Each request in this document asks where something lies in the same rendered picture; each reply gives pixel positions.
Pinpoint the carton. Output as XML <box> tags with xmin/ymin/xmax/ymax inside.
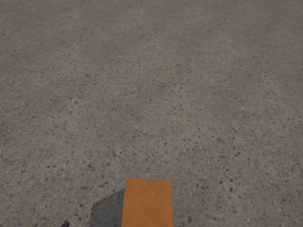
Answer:
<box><xmin>121</xmin><ymin>178</ymin><xmax>174</xmax><ymax>227</ymax></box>

